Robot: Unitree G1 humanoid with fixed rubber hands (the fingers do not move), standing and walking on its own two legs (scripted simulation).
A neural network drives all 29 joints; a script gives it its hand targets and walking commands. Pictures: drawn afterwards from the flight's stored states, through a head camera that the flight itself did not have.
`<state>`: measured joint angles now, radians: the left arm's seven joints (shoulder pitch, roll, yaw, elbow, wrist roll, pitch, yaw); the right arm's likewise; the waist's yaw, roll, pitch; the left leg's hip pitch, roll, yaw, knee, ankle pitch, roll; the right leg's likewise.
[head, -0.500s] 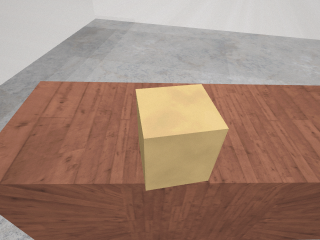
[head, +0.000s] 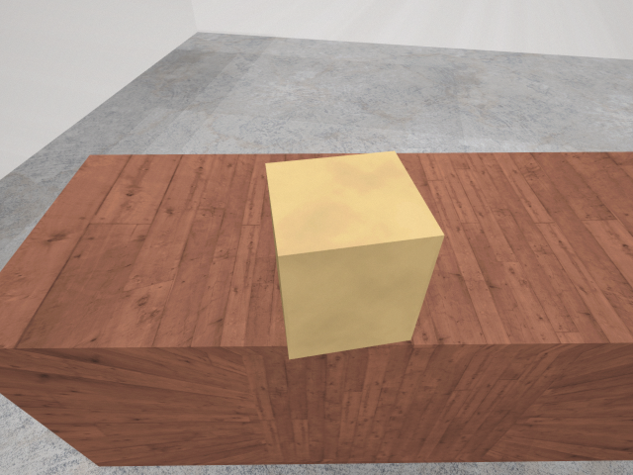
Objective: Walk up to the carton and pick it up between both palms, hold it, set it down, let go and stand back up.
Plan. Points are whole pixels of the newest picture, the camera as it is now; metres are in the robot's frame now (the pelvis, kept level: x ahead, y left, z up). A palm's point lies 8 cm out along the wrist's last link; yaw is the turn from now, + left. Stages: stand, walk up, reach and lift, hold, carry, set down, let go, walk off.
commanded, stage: stand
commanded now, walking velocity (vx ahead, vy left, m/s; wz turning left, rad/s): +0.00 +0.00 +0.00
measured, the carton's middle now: (341, 255) +0.45 -0.04 +0.02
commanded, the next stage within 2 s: none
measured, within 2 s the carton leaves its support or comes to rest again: neither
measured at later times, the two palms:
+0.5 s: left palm out of the picture -0.01 +0.22 -0.14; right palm out of the picture -0.02 -0.25 -0.14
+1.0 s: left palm out of the picture +0.05 +0.21 -0.14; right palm out of the picture +0.05 -0.25 -0.14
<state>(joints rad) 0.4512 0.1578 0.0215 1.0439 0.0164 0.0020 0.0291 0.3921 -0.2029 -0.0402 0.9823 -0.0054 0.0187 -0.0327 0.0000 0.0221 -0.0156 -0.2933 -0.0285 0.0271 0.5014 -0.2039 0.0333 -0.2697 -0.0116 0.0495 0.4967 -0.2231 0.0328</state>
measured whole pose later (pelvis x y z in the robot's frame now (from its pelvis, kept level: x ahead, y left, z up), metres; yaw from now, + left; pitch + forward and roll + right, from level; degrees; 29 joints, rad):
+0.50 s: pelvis +0.00 -0.01 +0.00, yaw -1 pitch -2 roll +0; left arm 0.38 0.16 0.04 1.02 0.02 0.01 0.03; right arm 0.40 -0.18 -0.05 1.00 0.00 0.01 -0.04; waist -0.01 0.01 0.00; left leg -0.31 -0.02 0.01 0.51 -0.21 0.02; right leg -0.29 0.01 0.06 0.51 -0.22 0.02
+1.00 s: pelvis +0.06 -0.02 +0.00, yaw -1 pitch -1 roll +0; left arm 0.34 0.16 0.01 1.01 0.00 0.00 0.04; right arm 0.34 -0.17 -0.02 0.99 0.00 0.00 -0.04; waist 0.00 0.01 0.02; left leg -0.23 -0.01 0.00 0.48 -0.23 0.01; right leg -0.21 0.01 0.05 0.47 -0.24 0.01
